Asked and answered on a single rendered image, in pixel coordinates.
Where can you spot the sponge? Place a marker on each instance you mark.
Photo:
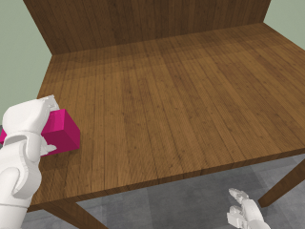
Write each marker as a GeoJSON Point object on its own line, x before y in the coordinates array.
{"type": "Point", "coordinates": [60, 131]}

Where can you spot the right robot forearm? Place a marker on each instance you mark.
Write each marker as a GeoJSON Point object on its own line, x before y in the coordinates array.
{"type": "Point", "coordinates": [257, 224]}

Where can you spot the table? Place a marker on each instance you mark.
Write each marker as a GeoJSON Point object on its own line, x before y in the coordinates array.
{"type": "Point", "coordinates": [165, 90]}

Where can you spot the left robot forearm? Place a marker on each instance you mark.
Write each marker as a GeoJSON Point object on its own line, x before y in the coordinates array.
{"type": "Point", "coordinates": [20, 176]}

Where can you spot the robot right hand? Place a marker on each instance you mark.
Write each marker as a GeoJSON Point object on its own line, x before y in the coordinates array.
{"type": "Point", "coordinates": [239, 217]}

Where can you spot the robot left hand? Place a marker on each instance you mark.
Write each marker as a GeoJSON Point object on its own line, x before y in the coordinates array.
{"type": "Point", "coordinates": [31, 116]}

